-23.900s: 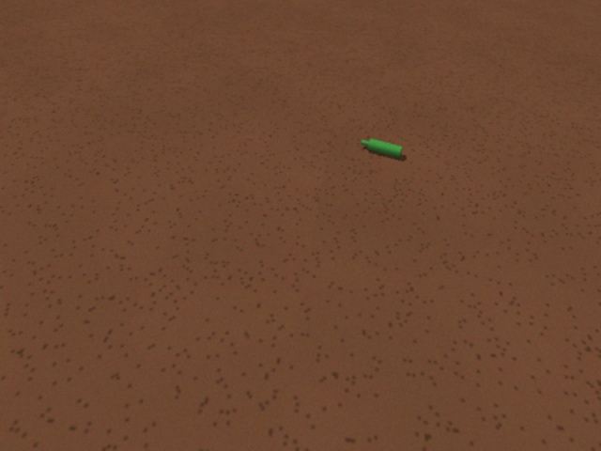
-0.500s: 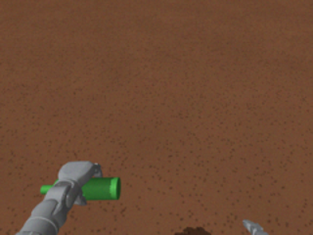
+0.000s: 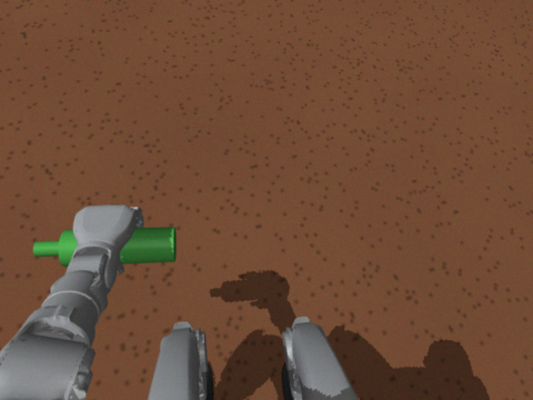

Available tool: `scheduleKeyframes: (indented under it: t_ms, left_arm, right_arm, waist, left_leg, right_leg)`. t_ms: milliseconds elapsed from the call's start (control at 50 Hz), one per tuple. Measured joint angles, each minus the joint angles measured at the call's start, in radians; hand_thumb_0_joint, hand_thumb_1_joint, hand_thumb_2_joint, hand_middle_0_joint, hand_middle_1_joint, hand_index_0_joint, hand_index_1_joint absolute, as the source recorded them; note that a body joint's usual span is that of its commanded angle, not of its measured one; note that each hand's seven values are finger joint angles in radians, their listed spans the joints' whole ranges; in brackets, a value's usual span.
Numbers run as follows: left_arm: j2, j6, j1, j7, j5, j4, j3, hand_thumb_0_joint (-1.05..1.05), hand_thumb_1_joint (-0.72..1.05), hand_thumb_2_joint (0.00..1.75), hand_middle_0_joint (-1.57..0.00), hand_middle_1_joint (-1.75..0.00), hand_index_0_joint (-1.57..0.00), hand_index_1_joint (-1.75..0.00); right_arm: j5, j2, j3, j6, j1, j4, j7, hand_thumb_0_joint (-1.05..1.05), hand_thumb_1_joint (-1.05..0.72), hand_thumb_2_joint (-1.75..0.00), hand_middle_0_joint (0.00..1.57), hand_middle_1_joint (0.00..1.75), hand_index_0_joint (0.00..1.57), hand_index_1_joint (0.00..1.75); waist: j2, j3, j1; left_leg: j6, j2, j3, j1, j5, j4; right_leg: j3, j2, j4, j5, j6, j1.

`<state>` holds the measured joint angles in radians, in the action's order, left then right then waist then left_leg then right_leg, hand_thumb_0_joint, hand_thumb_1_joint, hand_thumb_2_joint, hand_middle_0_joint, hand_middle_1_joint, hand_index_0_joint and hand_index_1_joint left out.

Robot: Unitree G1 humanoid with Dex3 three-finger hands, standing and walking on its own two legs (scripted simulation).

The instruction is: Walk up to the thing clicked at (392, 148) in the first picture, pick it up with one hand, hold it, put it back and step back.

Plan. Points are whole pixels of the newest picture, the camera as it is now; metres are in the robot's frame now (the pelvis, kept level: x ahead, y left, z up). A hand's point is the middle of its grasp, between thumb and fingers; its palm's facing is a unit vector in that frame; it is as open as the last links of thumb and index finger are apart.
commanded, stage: crouch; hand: left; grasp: from above
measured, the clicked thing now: (108, 246) +0.41 +0.24 -0.16
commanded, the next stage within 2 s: lower in 1.24 s
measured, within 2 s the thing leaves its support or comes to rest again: neither
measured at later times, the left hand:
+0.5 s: hand (149, 262) +0.43 +0.21 -0.33, palm faces -0.44 +0.00 -0.90, open 9.1 cm
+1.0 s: hand (156, 264) +0.44 +0.21 -0.41, palm faces -0.47 -0.01 -0.88, open 9.1 cm
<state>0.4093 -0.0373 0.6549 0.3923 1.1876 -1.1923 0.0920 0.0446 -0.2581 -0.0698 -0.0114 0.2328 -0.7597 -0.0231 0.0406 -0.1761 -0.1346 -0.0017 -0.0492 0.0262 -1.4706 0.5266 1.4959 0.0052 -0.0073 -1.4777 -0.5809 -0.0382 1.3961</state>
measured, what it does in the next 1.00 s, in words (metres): lowers itself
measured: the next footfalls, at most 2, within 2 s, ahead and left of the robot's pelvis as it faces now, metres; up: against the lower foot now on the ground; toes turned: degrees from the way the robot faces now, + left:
none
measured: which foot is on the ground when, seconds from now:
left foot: down 0.00-1.00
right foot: down 0.00-1.00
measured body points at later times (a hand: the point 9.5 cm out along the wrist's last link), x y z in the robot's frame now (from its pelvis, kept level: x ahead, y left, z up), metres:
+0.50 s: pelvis -0.02 -0.01 -0.15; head +0.21 +0.03 +0.23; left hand +0.44 +0.21 -0.28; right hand +0.04 -0.29 -0.27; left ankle +0.07 +0.12 -0.56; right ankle +0.05 -0.14 -0.56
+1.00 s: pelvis -0.02 -0.01 -0.22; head +0.22 +0.03 +0.15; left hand +0.46 +0.21 -0.36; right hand +0.00 -0.28 -0.34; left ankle +0.07 +0.12 -0.56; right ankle +0.05 -0.14 -0.56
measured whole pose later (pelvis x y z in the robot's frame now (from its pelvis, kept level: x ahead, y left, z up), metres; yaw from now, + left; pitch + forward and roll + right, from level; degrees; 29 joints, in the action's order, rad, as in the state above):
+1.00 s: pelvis -0.02 -0.01 -0.22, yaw -5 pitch +36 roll -6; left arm 0.62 -0.16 0.92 0.41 1.26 -1.41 -0.06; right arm 0.14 -0.24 0.01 0.06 0.16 -0.78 0.12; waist -0.01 -0.08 -0.22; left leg 0.03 -0.06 0.14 -2.24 0.65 2.25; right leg -0.05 -0.05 -2.22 -0.72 -0.04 2.14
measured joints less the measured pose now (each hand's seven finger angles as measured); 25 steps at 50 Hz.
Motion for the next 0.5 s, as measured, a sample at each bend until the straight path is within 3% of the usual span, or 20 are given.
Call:
scheduleKeyframes:
  t_ms: [200,360,500]
  left_arm:
    - [0.05,-0.016,0.102,-0.041,-0.018,-0.076,-0.046,-0.01,0.12,0.38,-0.82,-0.37,-0.83,-0.36]
    - [0.084,-0.086,0.137,-0.01,0.027,-0.096,-0.077,-0.01,0.11,0.39,-0.82,-0.36,-0.84,-0.35]
    - [0.119,-0.089,0.194,0.049,0.074,-0.147,-0.106,-0.01,0.11,0.4,-0.82,-0.36,-0.84,-0.35]
  right_arm:
    - [0.025,0.031,0.028,0.035,-0.008,-0.01,0.023,0.01,-0.89,-0.9,0.2,0.3,0.2,0.3]
    - [0.047,0.031,0.05,0.062,-0.046,-0.011,0.052,0.01,-0.89,-0.9,0.2,0.3,0.2,0.3]
    - [0.072,0.022,0.058,0.082,-0.081,-0.007,0.08,0.01,-0.9,-0.9,0.2,0.3,0.2,0.3]
  waist:
    - [0.021,-0.009,-0.028]
    - [-0.001,0.0,-0.04]
    - [-0.024,0.016,-0.061]
  left_leg:
    - [-0.002,0.004,0.022,-0.322,0.042,0.26]
    - [0.007,0.004,0.052,-0.505,0.071,0.423]
    - [0.019,0.005,0.073,-0.6,0.094,0.526]
  right_leg:
    - [-0.009,-0.004,-0.262,-0.055,-0.001,0.31]
    - [-0.027,-0.012,-0.422,-0.091,0.0,0.482]
    - [-0.041,-0.016,-0.524,-0.119,0.008,0.572]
